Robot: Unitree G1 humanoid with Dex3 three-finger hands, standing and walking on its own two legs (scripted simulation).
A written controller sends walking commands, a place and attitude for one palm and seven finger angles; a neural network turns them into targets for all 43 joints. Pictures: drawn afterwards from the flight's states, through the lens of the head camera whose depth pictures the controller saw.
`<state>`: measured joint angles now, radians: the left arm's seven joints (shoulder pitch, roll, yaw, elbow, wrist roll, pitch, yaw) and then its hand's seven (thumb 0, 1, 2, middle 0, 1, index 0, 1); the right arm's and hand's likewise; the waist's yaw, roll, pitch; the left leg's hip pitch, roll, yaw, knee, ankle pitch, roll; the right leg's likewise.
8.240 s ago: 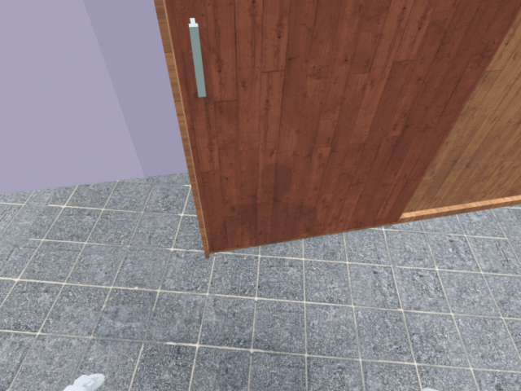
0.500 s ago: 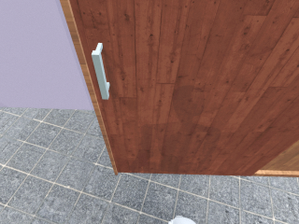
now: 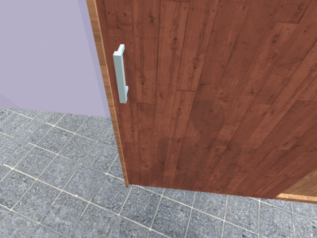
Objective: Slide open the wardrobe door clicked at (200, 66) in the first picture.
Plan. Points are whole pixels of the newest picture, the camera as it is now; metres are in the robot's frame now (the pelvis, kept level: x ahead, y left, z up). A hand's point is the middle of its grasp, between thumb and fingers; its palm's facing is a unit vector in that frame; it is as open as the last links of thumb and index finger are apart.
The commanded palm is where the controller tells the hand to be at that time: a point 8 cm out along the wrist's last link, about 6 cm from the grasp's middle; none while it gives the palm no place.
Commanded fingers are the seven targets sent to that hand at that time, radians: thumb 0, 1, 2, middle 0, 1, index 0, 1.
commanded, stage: come to a stop and stand still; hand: left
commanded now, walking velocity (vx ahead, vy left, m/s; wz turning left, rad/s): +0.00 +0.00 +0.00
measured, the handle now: (122, 75) +0.49 +0.15 +0.14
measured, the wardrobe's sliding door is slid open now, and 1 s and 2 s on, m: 0.00 0.00 0.00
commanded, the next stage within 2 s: look again from close up in 1.64 s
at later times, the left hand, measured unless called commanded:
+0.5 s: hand out of the picture -0.02 +0.17 -0.17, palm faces -0.01 -0.98 -0.22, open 7.4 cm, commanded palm none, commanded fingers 0.00 0.90 0.90 -0.20 -0.30 -0.20 -0.30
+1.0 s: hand out of the picture +0.02 +0.18 -0.17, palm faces -0.03 -0.98 -0.21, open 7.4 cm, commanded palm none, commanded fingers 0.00 0.90 0.90 -0.20 -0.30 -0.20 -0.30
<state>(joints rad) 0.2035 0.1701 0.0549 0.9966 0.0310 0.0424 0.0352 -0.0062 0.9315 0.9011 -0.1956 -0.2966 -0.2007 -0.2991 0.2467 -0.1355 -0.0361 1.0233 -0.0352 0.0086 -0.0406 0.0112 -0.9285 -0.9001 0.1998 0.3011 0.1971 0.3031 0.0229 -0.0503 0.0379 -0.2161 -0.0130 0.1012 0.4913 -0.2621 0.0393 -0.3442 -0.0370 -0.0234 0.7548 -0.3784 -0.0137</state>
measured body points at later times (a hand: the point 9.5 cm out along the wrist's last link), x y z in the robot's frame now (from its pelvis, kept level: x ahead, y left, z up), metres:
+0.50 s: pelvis -0.03 -0.01 +0.00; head -0.04 -0.02 +0.45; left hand -0.02 +0.22 -0.15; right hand -0.02 -0.23 -0.16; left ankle +0.00 +0.10 -0.74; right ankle -0.02 -0.12 -0.74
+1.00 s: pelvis -0.01 +0.00 +0.00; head +0.01 +0.00 +0.45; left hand +0.02 +0.23 -0.15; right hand +0.01 -0.24 -0.15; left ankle +0.00 +0.10 -0.74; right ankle -0.02 -0.12 -0.74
